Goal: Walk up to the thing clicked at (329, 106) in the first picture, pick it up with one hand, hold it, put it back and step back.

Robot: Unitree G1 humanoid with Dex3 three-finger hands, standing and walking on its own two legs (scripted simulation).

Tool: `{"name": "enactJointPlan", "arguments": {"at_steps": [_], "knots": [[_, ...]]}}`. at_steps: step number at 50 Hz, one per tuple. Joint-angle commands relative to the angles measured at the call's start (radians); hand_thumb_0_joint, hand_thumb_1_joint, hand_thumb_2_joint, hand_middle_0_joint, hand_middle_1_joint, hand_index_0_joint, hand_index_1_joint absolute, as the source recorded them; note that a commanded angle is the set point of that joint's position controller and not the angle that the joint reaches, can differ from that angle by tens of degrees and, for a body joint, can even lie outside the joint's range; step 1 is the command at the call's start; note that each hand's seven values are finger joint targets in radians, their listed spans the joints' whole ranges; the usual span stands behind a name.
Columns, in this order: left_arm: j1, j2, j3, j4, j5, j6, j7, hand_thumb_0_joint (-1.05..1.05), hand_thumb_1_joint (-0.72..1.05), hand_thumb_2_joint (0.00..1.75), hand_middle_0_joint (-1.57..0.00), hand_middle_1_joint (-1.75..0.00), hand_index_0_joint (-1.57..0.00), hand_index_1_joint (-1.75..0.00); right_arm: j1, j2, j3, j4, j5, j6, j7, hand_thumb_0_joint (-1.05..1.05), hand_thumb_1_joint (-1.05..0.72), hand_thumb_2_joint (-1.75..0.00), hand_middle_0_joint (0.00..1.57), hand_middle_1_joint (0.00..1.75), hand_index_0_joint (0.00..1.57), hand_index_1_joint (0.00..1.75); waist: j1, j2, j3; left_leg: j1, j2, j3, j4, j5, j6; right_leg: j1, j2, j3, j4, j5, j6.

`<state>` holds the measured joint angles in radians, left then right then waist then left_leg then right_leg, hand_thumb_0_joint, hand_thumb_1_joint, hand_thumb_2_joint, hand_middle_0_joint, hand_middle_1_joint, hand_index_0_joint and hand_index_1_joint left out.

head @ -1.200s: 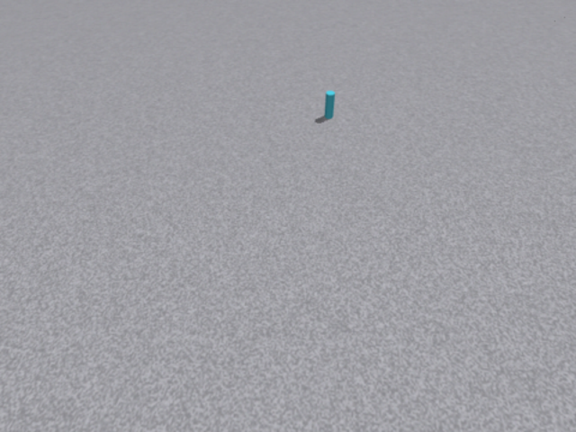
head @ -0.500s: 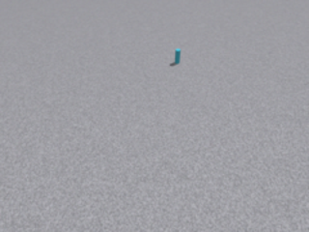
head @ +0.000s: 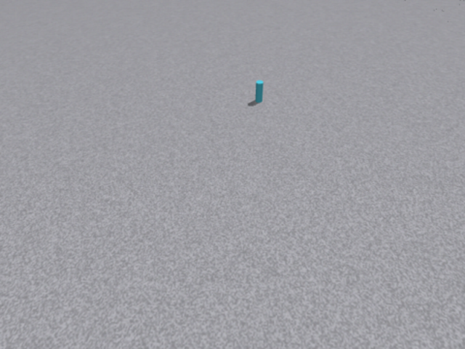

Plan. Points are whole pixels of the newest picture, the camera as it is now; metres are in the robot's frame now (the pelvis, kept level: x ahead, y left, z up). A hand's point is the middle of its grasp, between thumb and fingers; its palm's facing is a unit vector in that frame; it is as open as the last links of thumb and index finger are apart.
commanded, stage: walk up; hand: left
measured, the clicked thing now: (259, 91) +2.03 -0.13 -0.70
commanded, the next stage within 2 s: none
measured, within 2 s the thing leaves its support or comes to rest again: neither
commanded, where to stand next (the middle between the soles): +1.66 -0.28 m, yaw -10 degrees
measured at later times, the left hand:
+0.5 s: hand (171, 320) +0.22 +0.16 -0.14, palm faces -0.05 -0.93 -0.37, open 7.4 cm
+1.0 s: hand (207, 166) +0.65 +0.12 -0.13, palm faces -0.22 -0.90 -0.37, open 7.4 cm
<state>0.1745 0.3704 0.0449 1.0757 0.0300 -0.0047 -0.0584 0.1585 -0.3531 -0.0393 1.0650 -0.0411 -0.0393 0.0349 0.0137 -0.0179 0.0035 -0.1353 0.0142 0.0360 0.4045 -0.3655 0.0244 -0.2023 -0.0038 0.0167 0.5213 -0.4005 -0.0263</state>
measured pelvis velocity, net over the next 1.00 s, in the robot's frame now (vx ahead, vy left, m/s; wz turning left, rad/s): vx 0.49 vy -0.14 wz -0.18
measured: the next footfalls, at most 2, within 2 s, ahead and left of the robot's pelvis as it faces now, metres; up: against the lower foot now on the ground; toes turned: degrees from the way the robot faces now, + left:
right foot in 0.24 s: +0.17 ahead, -0.22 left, +0.00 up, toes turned -10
left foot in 0.70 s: +0.52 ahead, +0.01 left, +0.00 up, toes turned -2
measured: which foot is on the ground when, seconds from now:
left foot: down 0.00-0.26, up 0.28-0.68, down 0.70-1.00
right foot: up 0.00-0.22, down 0.24-0.74, up 0.76-1.00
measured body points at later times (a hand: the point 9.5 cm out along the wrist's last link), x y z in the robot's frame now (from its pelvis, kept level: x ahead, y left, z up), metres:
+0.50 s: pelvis +0.18 -0.12 -0.01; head +0.17 -0.13 +0.44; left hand +0.22 +0.21 -0.11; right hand +0.26 -0.44 -0.12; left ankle +0.26 +0.02 -0.68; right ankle +0.13 -0.22 -0.75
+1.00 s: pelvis +0.49 -0.14 -0.01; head +0.51 -0.14 +0.44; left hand +0.66 +0.17 -0.11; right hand +0.48 -0.46 -0.12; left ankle +0.48 +0.01 -0.75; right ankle +0.56 -0.30 -0.71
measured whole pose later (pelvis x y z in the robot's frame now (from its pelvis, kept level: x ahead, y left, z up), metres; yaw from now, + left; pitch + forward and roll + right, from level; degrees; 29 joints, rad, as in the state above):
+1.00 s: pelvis +0.49 -0.14 -0.01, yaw -11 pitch -2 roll +2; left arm 0.21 0.46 0.05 0.88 -0.01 -0.07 -0.08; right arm 0.30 -0.40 -0.06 0.87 -0.01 -0.09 0.06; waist -0.03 -0.05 0.05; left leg -0.10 0.05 0.14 0.43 -0.29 -0.01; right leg -0.53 -0.10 0.01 0.85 -0.28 0.00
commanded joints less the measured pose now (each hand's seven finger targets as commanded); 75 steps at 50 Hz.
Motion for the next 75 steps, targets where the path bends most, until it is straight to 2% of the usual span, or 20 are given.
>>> {"name": "enactJointPlan", "arguments": {"at_steps": [1,12,13,14,16,21,32,35,36,37,38,43,47,54,56,58,59,64,71,75], "knots": [[-0.255,0.245,0.065,-0.2,0.013,-0.042,-0.018,0.0,0.9,0.9,-0.2,-0.3,-0.2,-0.3,0.036,-0.389,-0.128,-0.094,0.0,-0.056,-0.012,0.0,-0.9,-0.9,0.2,0.3,0.2,0.3,-0.095,0.134,0.136,0.135,0.473,-0.503,-0.336,-0.398,0.236,-0.553,-0.114,0.112,0.351,-0.045,-0.001],[0.187,0.295,0.115,-0.077,0.004,-0.052,-0.038,0.0,0.9,0.9,-0.2,-0.3,-0.2,-0.3,-0.112,-0.303,-0.103,-0.169,-0.01,-0.042,0.013,0.0,-0.9,-0.9,0.2,0.3,0.2,0.3,0.129,-0.035,-0.031,-0.267,0.144,0.086,0.208,-0.18,0.086,0.244,-0.019,-0.142,0.03,0.183,0.023],[0.318,0.365,0.142,-0.049,0.009,-0.064,-0.016,0.0,0.9,0.9,-0.2,-0.3,-0.2,-0.3,-0.076,-0.226,-0.075,-0.183,-0.008,-0.041,0.015,0.0,-0.9,-0.9,0.2,0.3,0.2,0.3,0.189,-0.284,-0.079,-0.449,0.042,0.139,0.563,-0.164,0.061,0.417,-0.04,-0.018,-0.062,-0.023,-0.011],[0.339,0.429,0.153,-0.08,0.012,-0.074,0.0,0.0,0.9,0.9,-0.2,-0.3,-0.2,-0.3,-0.068,-0.156,-0.044,-0.218,0.013,-0.04,0.021,0.0,-0.9,-0.9,0.2,0.3,0.2,0.3,0.186,-0.44,-0.037,-0.662,-0.036,0.053,0.774,-0.249,0.01,0.381,-0.263,0.45,-0.287,-0.388,-0.069],[0.118,0.476,0.143,-0.166,-0.017,-0.076,-0.005,0.0,0.9,0.9,-0.2,-0.3,-0.2,-0.3,-0.101,-0.32,-0.086,-0.215,0.01,-0.039,0.017,0.0,-0.9,-0.9,0.2,0.3,0.2,0.3,0.092,-0.185,0.12,-0.606,0.094,-0.077,0.817,-0.112,-0.009,0.091,-0.44,0.763,-0.489,-0.578,-0.219],[0.029,0.331,0.096,-0.19,-0.033,-0.107,0.01,0.0,0.9,0.9,-0.2,-0.3,-0.2,-0.3,0.026,-0.293,-0.082,-0.157,0.03,-0.032,0.047,0.0,-0.9,-0.9,0.2,0.3,0.2,0.3,-0.009,-0.084,0.13,-0.439,0.148,-0.091,0.629,0.121,0.002,-0.019,-0.24,0.275,-0.394,-0.171,-0.141],[0.141,0.341,0.083,-0.202,-0.032,-0.108,0.01,0.0,0.9,0.9,-0.2,-0.3,-0.2,-0.3,-0.188,-0.229,-0.085,-0.277,0.018,-0.044,0.064,0.0,-0.9,-0.9,0.2,0.3,0.2,0.3,0.064,-0.021,0.079,-0.256,0.087,0.037,0.141,0.313,-0.019,0.071,-0.198,0.054,-0.281,0.321,-0.148],[0.145,0.321,0.072,-0.218,-0.037,-0.098,0.024,0.0,0.9,0.9,-0.2,-0.3,-0.2,-0.3,0.103,-0.271,-0.112,-0.196,0.003,-0.052,0.038,0.0,-0.9,-0.9,0.2,0.3,0.2,0.3,-0.062,0.08,-0.09,0.089,-0.005,0.089,0.061,0.237,0.038,0.081,-0.132,-0.024,0.152,0.636,-0.097],[0.18,0.267,0.056,-0.232,-0.038,-0.092,0.03,0.0,0.9,0.9,-0.2,-0.3,-0.2,-0.3,0.282,-0.332,-0.142,-0.163,-0.017,-0.057,0.027,0.0,-0.9,-0.9,0.2,0.3,0.2,0.3,-0.149,0.181,-0.189,0.359,0.08,-0.026,0.071,0.139,0.104,-0.133,-0.093,-0.047,0.435,0.507,-0.056],[0.244,0.18,0.029,-0.256,-0.058,-0.093,0.033,0.0,0.9,0.9,-0.2,-0.3,-0.2,-0.3,0.347,-0.422,-0.17,-0.18,-0.025,-0.064,0.015,0.0,-0.9,-0.9,0.2,0.3,0.2,0.3,-0.15,0.409,-0.283,0.602,0.368,-0.497,0.025,0.04,0.19,-0.441,0.062,-0.038,0.684,-0.024,-0.009],[0.228,0.277,0.049,-0.235,-0.062,-0.093,0.048,0.0,0.9,0.9,-0.2,-0.3,-0.2,-0.3,0.322,-0.424,-0.174,-0.189,0.016,-0.065,0.013,0.0,-0.9,-0.9,0.2,0.3,0.2,0.3,-0.138,0.296,-0.306,0.624,0.441,-0.717,-0.067,0.058,0.289,-0.533,0.072,0.071,0.763,-0.122,-0.037],[0.13,0.253,0.044,-0.223,-0.061,-0.096,0.017,0.0,0.9,0.9,-0.2,-0.3,-0.2,-0.3,0.12,-0.302,-0.11,-0.254,0.045,-0.07,0.0,0.0,-0.9,-0.9,0.2,0.3,0.2,0.3,-0.04,0.141,-0.022,0.044,0.277,-0.147,-0.118,0.402,0.174,-0.337,-0.073,0.094,0.62,0.076,-0.006],[0.081,0.222,0.039,-0.25,-0.042,-0.081,-0.018,0.0,0.9,0.9,-0.2,-0.3,-0.2,-0.3,0.055,-0.312,-0.1,-0.293,0.041,-0.083,0.007,0.0,-0.9,-0.9,0.2,0.3,0.2,0.3,-0.006,0.158,0.091,-0.062,0.287,-0.049,-0.179,0.304,0.215,-0.346,-0.128,0.01,0.325,0.107,0.036],[0.14,0.268,0.089,-0.191,-0.025,-0.088,-0.024,0.0,0.9,0.9,-0.2,-0.3,-0.2,-0.3,0.04,-0.317,-0.092,-0.286,0.042,-0.08,0.015,0.0,-0.9,-0.9,0.2,0.3,0.2,0.3,0.071,0.066,-0.022,-0.227,0.225,0.011,0.057,0.151,0.125,0.113,-0.062,-0.089,0.127,0.349,-0.008],[0.303,0.345,0.126,-0.161,-0.016,-0.098,-0.002,0.0,0.9,0.9,-0.2,-0.3,-0.2,-0.3,0.134,-0.238,-0.063,-0.27,0.038,-0.074,0.018,0.0,-0.9,-0.9,0.2,0.3,0.2,0.3,0.154,-0.211,-0.129,-0.356,0.073,0.102,0.543,0.192,0.071,0.359,-0.095,0.035,-0.005,0.04,-0.055],[0.284,0.441,0.127,-0.2,-0.034,-0.107,0.01,0.0,0.9,0.9,-0.2,-0.3,-0.2,-0.3,0.16,-0.29,-0.069,-0.275,0.039,-0.058,0.01,0.0,-0.9,-0.9,0.2,0.3,0.2,0.3,0.119,-0.258,-0.095,-0.557,-0.014,-0.015,0.875,-0.169,0.012,0.337,-0.438,0.714,-0.305,-0.198,-0.203],[0.198,0.445,0.124,-0.223,-0.047,-0.105,0.015,0.0,0.9,0.9,-0.2,-0.3,-0.2,-0.3,0.142,-0.319,-0.077,-0.257,0.033,-0.053,0.0,0.0,-0.9,-0.9,0.2,0.3,0.2,0.3,0.092,-0.207,-0.04,-0.566,0.041,-0.07,0.913,-0.125,0.008,0.247,-0.452,0.747,-0.336,-0.232,-0.227],[0.071,0.307,0.08,-0.233,-0.045,-0.124,0.03,0.0,0.9,0.9,-0.2,-0.3,-0.2,-0.3,0.186,-0.261,-0.068,-0.196,0.049,-0.03,0.02,0.0,-0.9,-0.9,0.2,0.3,0.2,0.3,-0.018,-0.132,0.055,-0.384,0.085,-0.109,0.695,0.129,0.017,-0.018,-0.221,0.165,-0.283,0.243,-0.109],[0.116,0.323,0.09,-0.259,-0.028,-0.139,0.029,0.0,0.9,0.9,-0.2,-0.3,-0.2,-0.3,0.001,-0.245,-0.077,-0.265,0.021,-0.017,0.055,0.0,-0.9,-0.9,0.2,0.3,0.2,0.3,0.018,-0.061,0.088,-0.447,0.106,-0.079,0.37,0.225,-0.041,0.02,-0.256,0.065,-0.349,0.106,-0.179],[0.15,0.328,0.093,-0.244,-0.025,-0.13,0.03,0.0,0.9,0.9,-0.2,-0.3,-0.2,-0.3,-0.075,-0.222,-0.073,-0.284,0.021,-0.036,0.068,0.0,-0.9,-0.9,0.2,0.3,0.2,0.3,0.042,-0.056,0.057,-0.327,0.093,-0.02,0.174,0.293,-0.009,0.097,-0.251,0.0,-0.238,0.343,-0.142]]}}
